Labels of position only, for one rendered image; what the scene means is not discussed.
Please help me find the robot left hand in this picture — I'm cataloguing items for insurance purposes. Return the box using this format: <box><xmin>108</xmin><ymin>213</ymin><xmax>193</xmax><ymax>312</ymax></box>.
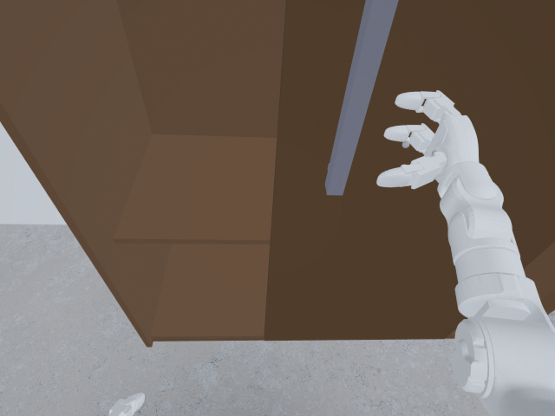
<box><xmin>108</xmin><ymin>393</ymin><xmax>145</xmax><ymax>416</ymax></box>

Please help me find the right robot upper arm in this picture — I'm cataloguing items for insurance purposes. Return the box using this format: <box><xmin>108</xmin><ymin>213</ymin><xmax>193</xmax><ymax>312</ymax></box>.
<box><xmin>452</xmin><ymin>316</ymin><xmax>555</xmax><ymax>416</ymax></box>

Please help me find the right robot forearm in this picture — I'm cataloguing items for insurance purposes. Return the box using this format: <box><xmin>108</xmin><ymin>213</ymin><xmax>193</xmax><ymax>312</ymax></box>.
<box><xmin>437</xmin><ymin>161</ymin><xmax>555</xmax><ymax>334</ymax></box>

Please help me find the robot right hand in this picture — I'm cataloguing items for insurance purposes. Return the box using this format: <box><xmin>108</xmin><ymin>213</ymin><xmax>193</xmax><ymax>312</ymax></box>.
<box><xmin>376</xmin><ymin>90</ymin><xmax>479</xmax><ymax>189</ymax></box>

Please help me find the handle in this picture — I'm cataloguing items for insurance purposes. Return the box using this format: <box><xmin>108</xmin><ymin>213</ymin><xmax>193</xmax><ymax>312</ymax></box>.
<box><xmin>325</xmin><ymin>0</ymin><xmax>399</xmax><ymax>196</ymax></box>

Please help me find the wardrobe door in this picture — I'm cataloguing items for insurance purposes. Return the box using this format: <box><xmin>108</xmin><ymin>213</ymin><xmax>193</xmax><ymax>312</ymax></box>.
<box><xmin>264</xmin><ymin>0</ymin><xmax>555</xmax><ymax>341</ymax></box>
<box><xmin>524</xmin><ymin>242</ymin><xmax>555</xmax><ymax>300</ymax></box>

